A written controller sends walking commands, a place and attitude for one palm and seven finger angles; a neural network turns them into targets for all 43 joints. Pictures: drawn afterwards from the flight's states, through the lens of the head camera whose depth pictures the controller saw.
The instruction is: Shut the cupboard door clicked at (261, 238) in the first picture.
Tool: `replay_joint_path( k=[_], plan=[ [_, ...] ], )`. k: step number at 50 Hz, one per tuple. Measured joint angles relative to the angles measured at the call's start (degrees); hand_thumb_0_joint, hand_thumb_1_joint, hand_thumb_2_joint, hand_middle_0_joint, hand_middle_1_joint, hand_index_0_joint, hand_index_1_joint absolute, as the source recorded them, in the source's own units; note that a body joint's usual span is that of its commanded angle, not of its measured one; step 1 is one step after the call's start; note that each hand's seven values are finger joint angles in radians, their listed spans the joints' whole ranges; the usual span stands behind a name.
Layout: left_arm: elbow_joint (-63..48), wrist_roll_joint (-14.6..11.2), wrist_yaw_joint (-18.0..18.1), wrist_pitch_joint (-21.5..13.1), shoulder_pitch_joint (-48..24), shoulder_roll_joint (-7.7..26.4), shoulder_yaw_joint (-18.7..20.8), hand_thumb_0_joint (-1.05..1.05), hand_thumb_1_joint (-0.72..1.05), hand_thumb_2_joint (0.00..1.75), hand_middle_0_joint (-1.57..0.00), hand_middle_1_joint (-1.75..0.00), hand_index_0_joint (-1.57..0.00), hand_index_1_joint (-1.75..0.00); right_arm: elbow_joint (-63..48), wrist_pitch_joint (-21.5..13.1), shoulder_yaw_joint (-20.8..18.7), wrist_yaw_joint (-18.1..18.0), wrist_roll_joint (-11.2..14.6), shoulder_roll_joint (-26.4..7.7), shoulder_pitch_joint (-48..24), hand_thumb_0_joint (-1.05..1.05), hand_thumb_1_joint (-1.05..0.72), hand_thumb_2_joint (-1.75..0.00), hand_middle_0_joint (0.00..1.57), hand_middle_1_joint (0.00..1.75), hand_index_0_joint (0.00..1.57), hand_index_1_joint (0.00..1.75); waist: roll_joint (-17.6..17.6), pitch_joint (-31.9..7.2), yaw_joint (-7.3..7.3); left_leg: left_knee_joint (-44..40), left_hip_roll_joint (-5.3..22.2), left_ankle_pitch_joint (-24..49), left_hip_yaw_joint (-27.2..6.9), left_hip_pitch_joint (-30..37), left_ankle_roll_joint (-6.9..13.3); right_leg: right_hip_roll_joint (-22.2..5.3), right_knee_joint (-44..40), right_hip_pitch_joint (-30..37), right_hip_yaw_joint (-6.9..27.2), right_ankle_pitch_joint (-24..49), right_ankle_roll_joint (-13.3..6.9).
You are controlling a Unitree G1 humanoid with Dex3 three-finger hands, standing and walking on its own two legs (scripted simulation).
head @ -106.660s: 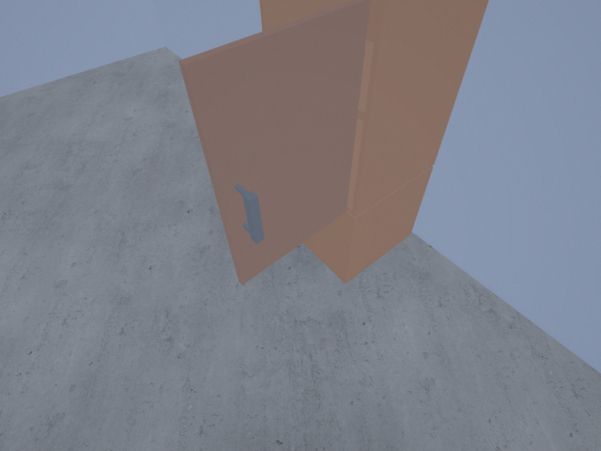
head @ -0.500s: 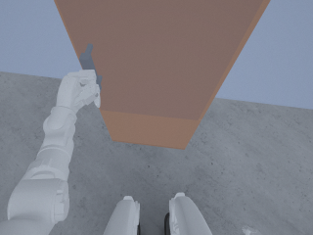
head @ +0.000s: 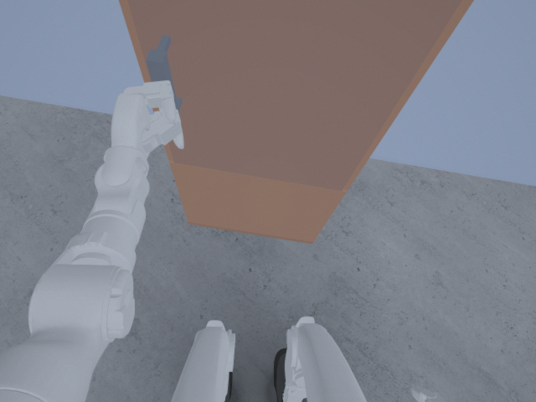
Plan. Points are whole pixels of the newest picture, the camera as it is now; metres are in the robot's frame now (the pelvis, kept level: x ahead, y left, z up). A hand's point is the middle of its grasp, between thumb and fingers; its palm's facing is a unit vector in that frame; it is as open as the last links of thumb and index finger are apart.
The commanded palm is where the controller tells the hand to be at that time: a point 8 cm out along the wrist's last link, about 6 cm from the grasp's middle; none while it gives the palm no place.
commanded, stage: pull the fist back off the door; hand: left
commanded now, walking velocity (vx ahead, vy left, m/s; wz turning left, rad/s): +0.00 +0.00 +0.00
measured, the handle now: (168, 84) +0.57 +0.15 +0.07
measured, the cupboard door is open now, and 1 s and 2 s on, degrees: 0 0 0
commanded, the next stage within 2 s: draw the hand back to the body in 0.76 s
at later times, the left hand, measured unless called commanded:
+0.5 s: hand (193, 134) +0.49 +0.11 +0.05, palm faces -0.01 -1.00 -0.03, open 3.2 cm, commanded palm +0.45 +0.16 +0.07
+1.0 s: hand (183, 156) +0.43 +0.12 +0.08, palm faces -0.02 -1.00 -0.02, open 3.1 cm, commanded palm +0.39 +0.17 +0.10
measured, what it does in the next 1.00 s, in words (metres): shifts its weight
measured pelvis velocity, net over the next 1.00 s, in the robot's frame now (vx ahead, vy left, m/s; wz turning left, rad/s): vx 0.06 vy -0.01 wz -0.03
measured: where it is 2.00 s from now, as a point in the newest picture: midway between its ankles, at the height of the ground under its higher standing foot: outside the picture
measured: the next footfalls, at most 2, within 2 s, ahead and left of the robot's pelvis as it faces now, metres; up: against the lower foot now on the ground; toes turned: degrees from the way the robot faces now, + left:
none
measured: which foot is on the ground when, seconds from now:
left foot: down 0.00-1.00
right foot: down 0.00-1.00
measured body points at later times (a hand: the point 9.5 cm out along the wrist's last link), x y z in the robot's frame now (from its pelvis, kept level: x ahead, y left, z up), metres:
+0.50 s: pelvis +0.01 -0.01 +0.01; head +0.13 -0.01 +0.45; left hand +0.48 +0.16 +0.06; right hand +0.04 -0.28 -0.10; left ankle +0.06 +0.09 -0.59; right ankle +0.08 -0.11 -0.59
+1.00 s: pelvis +0.06 -0.01 +0.04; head +0.17 -0.01 +0.48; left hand +0.43 +0.17 +0.08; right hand +0.22 -0.26 -0.07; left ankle +0.06 +0.09 -0.59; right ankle +0.08 -0.11 -0.59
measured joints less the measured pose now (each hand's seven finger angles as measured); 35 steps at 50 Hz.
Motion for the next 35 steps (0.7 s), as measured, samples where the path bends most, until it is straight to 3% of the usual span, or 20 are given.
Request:
replay_joint_path(
  k=[4,7,9,19,27,35],
  plan=[
    [0.5,3.4,9.9,-1.4,-0.1,-2.1,1.8,-0.05,0.86,1.14,-1.35,-1.5,-1.33,-1.5,-0.3,0.0,0.0,1.7,-1.4,0.6,-0.6,0.01,-0.9,-0.9,0.2,0.3,0.21,0.3,-0.1,-0.4,-0.93,0.0,-0.1,0.6,0.1,-0.6,-0.1,-0.1,0.4,-0.7,0.1,0.4,-0.2],
    [1.9,7.7,12.4,-2.2,-0.2,-0.6,0.6,-0.05,0.92,1.15,-1.34,-1.5,-1.32,-1.5,-0.6,0.3,-0.1,2.7,-2.1,1.0,-0.7,0.01,-0.9,-0.9,0.2,0.3,0.21,0.3,0.3,-0.3,-1.74,0.1,0.1,0.9,0.1,-0.5,-0.3,0.0,0.5,-0.8,0.1,0.7,-0.4],
    [2.7,8.7,12.1,-2.3,-0.4,0.5,-0.2,-0.05,0.97,1.16,-1.33,-1.5,-1.32,-1.5,-0.7,0.6,0.0,3.0,-2.1,1.2,-0.4,0.01,-0.9,-0.9,0.2,0.3,0.21,0.3,0.5,0.0,-2.06,0.0,0.2,1.0,0.3,-0.3,-0.4,0.1,0.5,-0.6,0.2,0.8,-0.5],
    [0.8,3.1,6.2,-1.4,3.4,0.6,3.6,-0.04,1.02,1.08,-1.3,-1.5,-1.3,-1.5,-1.0,1.4,-0.1,2.3,-0.6,0.3,2.7,0.01,-0.9,-0.9,0.2,0.3,0.21,0.3,0.7,0.4,-1.78,-2.3,1.2,0.9,1.9,2.7,-0.4,1.1,-0.9,1.2,2.0,1.0,-0.7],
    [-8.3,2.3,4.1,-3.1,13.4,-3.1,3.7,-0.01,0.95,0.96,-1.3,-1.5,-1.3,-1.5,-2.7,3.1,-1.5,2.4,0.1,0.1,2.7,0.01,-0.9,-0.9,0.2,0.3,0.21,0.3,0.9,0.3,-0.43,-4.7,1.9,-0.7,3.5,6.5,0.0,2.0,-2.6,4.0,3.8,-0.2,-0.3],
    [-24.6,1.8,6.0,-3.0,28.4,-8.3,0.6,0.01,0.91,0.91,-1.29,-1.5,-1.29,-1.5,-5.2,4.1,-2.5,2.6,0.3,1.5,0.3,0.01,-0.9,-0.9,0.2,0.3,0.21,0.3,0.5,-0.4,2.13,-8.0,2.1,-2.3,4.3,12.1,0.2,2.3,-5.2,9.0,4.9,-1.8,-0.1]
  ],
)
